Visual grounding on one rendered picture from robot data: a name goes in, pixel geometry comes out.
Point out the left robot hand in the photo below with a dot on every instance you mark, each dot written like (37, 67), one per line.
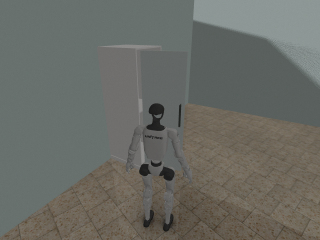
(129, 166)

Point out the handle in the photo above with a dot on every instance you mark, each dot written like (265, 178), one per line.
(179, 117)

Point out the robot right upper arm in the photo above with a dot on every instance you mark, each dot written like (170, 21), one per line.
(174, 136)

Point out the fridge door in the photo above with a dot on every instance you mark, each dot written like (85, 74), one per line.
(163, 81)

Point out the right robot hand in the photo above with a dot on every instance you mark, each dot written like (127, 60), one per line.
(189, 176)

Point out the robot left upper arm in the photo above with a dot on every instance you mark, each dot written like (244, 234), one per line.
(136, 137)

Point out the right robot forearm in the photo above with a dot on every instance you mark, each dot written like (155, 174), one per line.
(183, 163)

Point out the left robot forearm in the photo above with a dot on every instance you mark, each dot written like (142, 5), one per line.
(131, 155)

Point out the right robot thigh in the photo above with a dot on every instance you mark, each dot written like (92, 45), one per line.
(169, 175)

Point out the left robot foot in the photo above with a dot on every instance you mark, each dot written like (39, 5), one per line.
(146, 221)

